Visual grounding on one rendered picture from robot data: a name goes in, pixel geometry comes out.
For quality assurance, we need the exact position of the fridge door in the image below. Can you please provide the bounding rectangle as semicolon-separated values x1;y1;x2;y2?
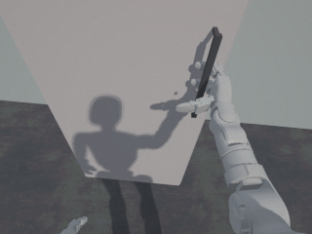
0;0;249;186

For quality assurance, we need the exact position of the handle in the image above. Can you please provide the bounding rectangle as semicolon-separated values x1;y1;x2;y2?
191;26;223;118

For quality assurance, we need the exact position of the robot right hand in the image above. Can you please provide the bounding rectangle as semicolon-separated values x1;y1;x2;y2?
175;61;232;115

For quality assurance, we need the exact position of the robot right forearm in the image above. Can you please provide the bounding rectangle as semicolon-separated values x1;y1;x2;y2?
209;101;291;226

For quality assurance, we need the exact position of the robot right upper arm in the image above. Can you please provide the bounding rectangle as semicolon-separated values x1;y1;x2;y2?
228;188;306;234

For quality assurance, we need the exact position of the robot left hand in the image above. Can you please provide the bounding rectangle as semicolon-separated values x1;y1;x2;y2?
60;216;88;234

